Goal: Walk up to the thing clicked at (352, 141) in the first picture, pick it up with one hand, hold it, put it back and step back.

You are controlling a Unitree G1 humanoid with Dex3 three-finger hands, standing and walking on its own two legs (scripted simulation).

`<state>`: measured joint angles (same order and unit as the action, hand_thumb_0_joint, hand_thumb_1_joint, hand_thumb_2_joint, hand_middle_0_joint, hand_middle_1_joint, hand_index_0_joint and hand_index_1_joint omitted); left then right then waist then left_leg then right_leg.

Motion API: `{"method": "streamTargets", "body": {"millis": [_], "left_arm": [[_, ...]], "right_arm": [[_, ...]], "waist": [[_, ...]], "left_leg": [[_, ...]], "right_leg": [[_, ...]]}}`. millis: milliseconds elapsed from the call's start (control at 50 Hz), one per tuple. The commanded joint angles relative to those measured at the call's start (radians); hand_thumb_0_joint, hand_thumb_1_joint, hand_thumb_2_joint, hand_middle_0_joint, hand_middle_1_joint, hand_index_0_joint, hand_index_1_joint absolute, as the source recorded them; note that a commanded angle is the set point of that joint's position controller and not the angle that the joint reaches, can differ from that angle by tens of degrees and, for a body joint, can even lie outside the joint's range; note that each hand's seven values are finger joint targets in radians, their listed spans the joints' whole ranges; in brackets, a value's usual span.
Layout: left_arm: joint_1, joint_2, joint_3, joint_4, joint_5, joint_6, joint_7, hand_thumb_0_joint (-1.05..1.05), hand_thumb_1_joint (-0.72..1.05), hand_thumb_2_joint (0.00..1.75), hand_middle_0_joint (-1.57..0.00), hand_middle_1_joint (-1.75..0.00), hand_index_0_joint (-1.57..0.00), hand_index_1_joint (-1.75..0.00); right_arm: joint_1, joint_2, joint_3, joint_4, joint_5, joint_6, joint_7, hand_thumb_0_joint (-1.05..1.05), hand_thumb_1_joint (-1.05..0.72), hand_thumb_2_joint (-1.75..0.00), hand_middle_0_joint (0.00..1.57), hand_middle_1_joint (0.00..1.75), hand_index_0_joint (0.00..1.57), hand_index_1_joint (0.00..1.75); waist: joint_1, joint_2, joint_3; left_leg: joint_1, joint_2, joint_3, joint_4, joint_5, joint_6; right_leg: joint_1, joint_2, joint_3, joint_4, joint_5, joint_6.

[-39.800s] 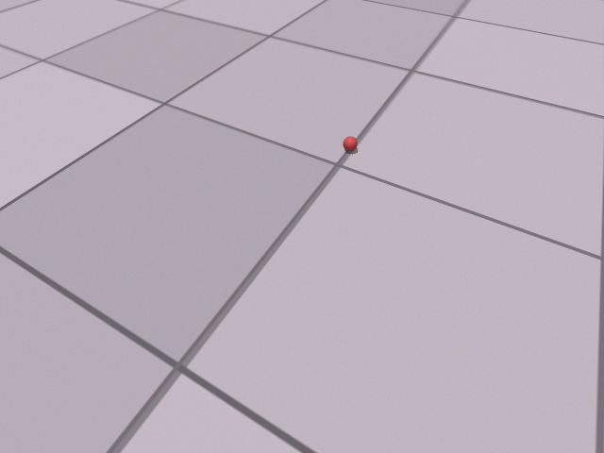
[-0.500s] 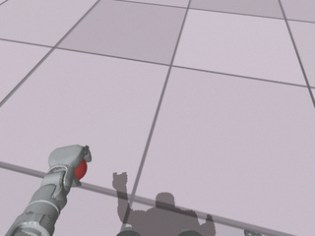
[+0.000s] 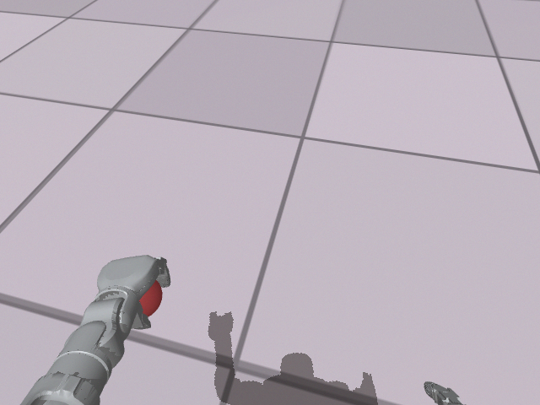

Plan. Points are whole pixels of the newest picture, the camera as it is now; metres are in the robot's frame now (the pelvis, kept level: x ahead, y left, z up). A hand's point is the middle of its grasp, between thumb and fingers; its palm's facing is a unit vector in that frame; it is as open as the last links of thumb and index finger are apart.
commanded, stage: hold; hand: left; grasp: from above
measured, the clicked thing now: (139, 296) +0.33 +0.23 -0.08
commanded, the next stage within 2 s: crouch in 1.56 s
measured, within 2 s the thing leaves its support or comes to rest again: neither
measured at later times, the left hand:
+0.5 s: hand (134, 302) +0.30 +0.22 -0.03, palm faces -0.45 -0.06 -0.89, open 9.1 cm
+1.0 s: hand (131, 308) +0.29 +0.22 -0.01, palm faces -0.43 -0.06 -0.90, open 9.1 cm
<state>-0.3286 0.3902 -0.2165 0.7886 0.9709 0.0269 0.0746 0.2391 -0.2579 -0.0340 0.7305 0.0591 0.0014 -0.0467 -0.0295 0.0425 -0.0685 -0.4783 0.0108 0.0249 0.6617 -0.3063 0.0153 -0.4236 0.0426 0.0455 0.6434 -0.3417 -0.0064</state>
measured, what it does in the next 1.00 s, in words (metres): stands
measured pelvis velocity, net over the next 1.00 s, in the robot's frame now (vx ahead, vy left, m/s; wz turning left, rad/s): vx -0.01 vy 0.00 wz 0.00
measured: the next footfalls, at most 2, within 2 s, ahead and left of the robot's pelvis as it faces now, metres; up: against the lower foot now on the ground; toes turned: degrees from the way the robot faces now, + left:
none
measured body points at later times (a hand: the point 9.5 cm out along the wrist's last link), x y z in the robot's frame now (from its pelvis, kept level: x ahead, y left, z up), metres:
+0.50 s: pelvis +0.00 +0.00 +0.01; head +0.02 -0.02 +0.46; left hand +0.32 +0.22 +0.02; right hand +0.13 -0.25 -0.11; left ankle +0.01 +0.11 -0.72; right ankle -0.01 -0.12 -0.72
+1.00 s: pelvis -0.01 +0.00 +0.02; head +0.00 -0.02 +0.47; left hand +0.30 +0.22 +0.04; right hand +0.14 -0.25 -0.10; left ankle +0.01 +0.11 -0.72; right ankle -0.01 -0.12 -0.72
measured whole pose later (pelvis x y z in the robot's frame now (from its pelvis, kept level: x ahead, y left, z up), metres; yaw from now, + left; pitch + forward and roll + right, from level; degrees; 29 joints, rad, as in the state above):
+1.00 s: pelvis -0.01 +0.00 +0.02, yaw +0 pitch +1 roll +0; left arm -0.26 0.40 -0.25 0.60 0.95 0.03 -0.05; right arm 0.18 -0.25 -0.01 0.68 0.08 0.06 -0.06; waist 0.01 0.06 -0.01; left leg -0.28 0.00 0.03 0.46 -0.20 0.01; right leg -0.24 0.03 0.06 0.48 -0.25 -0.01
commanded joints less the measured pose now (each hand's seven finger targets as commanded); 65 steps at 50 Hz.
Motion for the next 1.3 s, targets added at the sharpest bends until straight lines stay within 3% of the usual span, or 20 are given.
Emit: {"method": "streamTargets", "body": {"millis": [0, 80, 100, 140, 180, 200, 300, 320, 440, 740, 780, 840, 900, 920, 1040, 1080, 1140, 1280], "left_arm": [[-0.299, 0.194, 0.069, -0.178, 0.007, 0.005, 0.022, 0.0, 0.61, 0.71, -0.83, -0.95, -0.92, -0.86], [-0.306, 0.215, 0.079, -0.231, 0.007, 0.003, 0.003, 0.0, 0.63, 0.73, -0.84, -0.96, -0.93, -0.87], [-0.297, 0.2, 0.068, -0.211, 0.012, 0.006, -0.001, 0.0, 0.64, 0.74, -0.84, -0.97, -0.93, -0.88], [-0.302, 0.208, 0.076, -0.24, 0.005, 0.004, -0.004, 0.0, 0.66, 0.74, -0.87, -0.94, -0.96, -0.86], [-0.298, 0.2, 0.068, -0.239, 0.006, 0.005, -0.007, 0.0, 0.62, 0.73, -0.83, -0.97, -0.92, -0.88], [-0.307, 0.22, 0.078, -0.264, 0.009, 0.003, -0.008, 0.0, 0.64, 0.74, -0.85, -0.96, -0.93, -0.87], [-0.279, 0.198, 0.067, -0.244, 0.005, 0.01, -0.02, 0.0, 0.62, 0.76, -0.83, -0.97, -0.92, -0.88], [-0.29, 0.205, 0.068, -0.269, 0.003, 0.009, -0.024, 0.0, 0.63, 0.76, -0.83, -0.99, -0.92, -0.9], [-0.278, 0.205, 0.067, -0.298, 0.0, 0.006, -0.046, 0.0, 0.63, 0.8, -0.84, -0.98, -0.92, -0.9], [-0.267, 0.201, 0.065, -0.347, 0.0, 0.003, -0.063, 0.0, 0.6, 0.79, -0.82, -1.0, -0.9, -0.91], [-0.262, 0.219, 0.08, -0.35, -0.001, 0.003, -0.066, 0.0, 0.58, 0.79, -0.79, -1.01, -0.87, -0.92], [-0.259, 0.207, 0.065, -0.376, -0.007, 0.004, -0.076, 0.0, 0.6, 0.78, -0.81, -1.0, -0.89, -0.91], [-0.264, 0.229, 0.087, -0.387, -0.011, 0.005, -0.077, 0.0, 0.58, 0.79, -0.8, -1.0, -0.88, -0.91], [-0.264, 0.216, 0.072, -0.379, -0.008, 0.004, -0.081, 0.0, 0.59, 0.76, -0.79, -1.01, -0.88, -0.92], [-0.221, 0.211, 0.079, -0.386, -0.015, 0.001, -0.089, 0.0, 0.55, 0.76, -0.77, -1.01, -0.86, -0.92], [-0.217, 0.205, 0.065, -0.388, -0.01, 0.001, -0.091, 0.0, 0.56, 0.76, -0.79, -0.99, -0.87, -0.91], [-0.261, 0.222, 0.077, -0.406, -0.01, -0.003, -0.086, 0.0, 0.56, 0.76, -0.79, -0.99, -0.87, -0.9], [-0.255, 0.215, 0.077, -0.395, -0.008, 0.007, -0.081, 0.0, 0.57, 0.74, -0.78, -1.0, -0.87, -0.91]], "right_arm": [[-0.018, -0.138, -0.045, -0.118, 0.003, -0.024, -0.008, 0.0, -0.9, -0.89, 0.2, 0.3, 0.2, 0.3], [-0.036, -0.141, -0.047, -0.13, 0.005, -0.015, -0.008, 0.0, -0.9, -0.89, 0.2, 0.3, 0.2, 0.3], [-0.03, -0.14, -0.046, -0.13, 0.005, -0.014, -0.008, 0.0, -0.9, -0.89, 0.2, 0.3, 0.2, 0.3], [-0.043, -0.139, -0.043, -0.138, 0.007, -0.01, -0.008, 0.0, -0.9, -0.9, 0.2, 0.3, 0.2, 0.3], [-0.039, -0.138, -0.043, -0.14, 0.008, -0.007, -0.008, 0.0, -0.89, -0.89, 0.2, 0.3, 0.2, 0.3], [-0.053, -0.137, -0.043, -0.143, 0.008, -0.004, -0.009, 0.0, -0.89, -0.89, 0.2, 0.3, 0.2, 0.3], [-0.062, -0.137, -0.039, -0.149, 0.01, 0.0, -0.01, 0.0, -0.89, -0.89, 0.2, 0.3, 0.2, 0.3], [-0.069, -0.134, -0.038, -0.149, 0.01, 0.003, -0.01, 0.0, -0.9, -0.89, 0.2, 0.3, 0.2, 0.3], [-0.081, -0.136, -0.037, -0.161, 0.013, 0.008, -0.013, 0.0, -0.9, -0.9, 0.2, 0.3, 0.2, 0.3], [-0.13, -0.126, -0.024, -0.182, 0.019, 0.017, -0.021, 0.0, -0.9, -0.9, 0.2, 0.3, 0.2, 0.3], [-0.132, -0.129, -0.024, -0.181, 0.019, 0.017, -0.021, 0.0, -0.89, -0.9, 0.2, 0.3, 0.2, 0.3], [-0.146, -0.13, -0.024, -0.187, 0.02, 0.018, -0.023, 0.0, -0.89, -0.89, 0.2, 0.3, 0.2, 0.3], [-0.158, -0.125, -0.018, -0.189, 0.021, 0.018, -0.026, 0.0, -0.9, -0.9, 0.2, 0.3, 0.2, 0.3], [-0.157, -0.125, -0.017, -0.188, 0.02, 0.018, -0.026, 0.0, -0.89, -0.9, 0.2, 0.3, 0.2, 0.3], [-0.167, -0.122, -0.017, -0.194, 0.021, 0.017, -0.028, 0.0, -0.9, -0.9, 0.2, 0.3, 0.2, 0.3], [-0.169, -0.12, -0.016, -0.193, 0.021, 0.017, -0.028, 0.0, -0.9, -0.9, 0.2, 0.3, 0.2, 0.3], [-0.164, -0.118, -0.017, -0.185, 0.022, 0.02, -0.03, 0.0, -0.9, -0.9, 0.2, 0.3, 0.2, 0.3], [-0.171, -0.119, -0.017, -0.18, 0.022, 0.025, -0.03, 0.0, -0.9, -0.9, 0.2, 0.3, 0.2, 0.3]], "waist": [[-0.001, -0.038, -0.253], [0.016, -0.008, -0.283], [0.002, -0.026, -0.264], [0.021, -0.012, -0.246], [0.011, -0.027, -0.25], [0.025, -0.004, -0.253], [0.013, -0.03, -0.232], [0.026, -0.023, -0.234], [0.023, -0.038, -0.238], [0.037, -0.03, -0.189], [0.039, -0.01, -0.192], [0.04, -0.021, -0.193], [0.048, -0.019, -0.174], [0.039, -0.02, -0.175], [0.048, -0.034, -0.172], [0.043, -0.042, -0.182], [0.035, -0.048, -0.206], [0.046, -0.018, -0.191]], "left_leg": [[0.224, -0.024, -0.003, -0.079, 0.309, 0.01], [0.275, -0.022, 0.001, -0.098, 0.353, 0.01], [0.271, -0.02, -0.001, -0.101, 0.355, 0.012], [0.277, -0.02, -0.002, -0.123, 0.329, 0.009], [0.282, -0.02, -0.002, -0.13, 0.332, 0.011], [0.294, -0.02, 0.0, -0.136, 0.335, 0.008], [0.301, -0.019, -0.002, -0.155, 0.321, 0.011], [0.304, -0.017, -0.001, -0.16, 0.325, 0.009], [0.332, -0.019, 0.004, -0.177, 0.334, 0.014], [0.343, -0.021, 0.007, -0.224, 0.27, 0.011], [0.348, -0.017, 0.003, -0.234, 0.262, 0.007], [0.361, -0.015, 0.004, -0.239, 0.263, 0.009], [0.354, -0.02, 0.006, -0.246, 0.232, 0.01], [0.355, -0.017, 0.004, -0.248, 0.23, 0.009], [0.36, -0.02, 0.006, -0.249, 0.242, 0.01], [0.368, -0.022, 0.008, -0.242, 0.27, 0.013], [0.384, -0.026, 0.013, -0.232, 0.303, 0.019], [0.385, -0.021, 0.011, -0.248, 0.298, 0.011]], "right_leg": [[0.086, 0.01, 0.002, -0.114, 0.334, 0.004], [0.117, 0.009, 0.002, -0.126, 0.362, 0.002], [0.111, 0.012, 0.0, -0.129, 0.362, 0.001], [0.124, 0.01, -0.001, -0.145, 0.334, -0.002], [0.133, 0.01, -0.002, -0.149, 0.337, -0.002], [0.141, 0.008, -0.002, -0.154, 0.333, -0.003], [0.144, 0.009, -0.001, -0.17, 0.32, -0.003], [0.153, 0.008, -0.003, -0.174, 0.322, -0.003], [0.171, 0.005, -0.003, -0.194, 0.333, 0.0], [0.185, -0.001, 0.0, -0.236, 0.266, -0.004], [0.189, 0.002, -0.002, -0.235, 0.249, -0.01], [0.188, 0.002, -0.005, -0.24, 0.249, -0.008], [0.187, -0.001, -0.002, -0.256, 0.217, -0.006], [0.185, -0.001, -0.002, -0.251, 0.216, -0.008], [0.19, -0.002, -0.003, -0.258, 0.225, -0.006], [0.197, -0.005, -0.003, -0.253, 0.26, -0.002], [0.206, -0.009, 0.001, -0.253, 0.314, 0.008], [0.208, -0.003, -0.009, -0.255, 0.286, -0.003]]}}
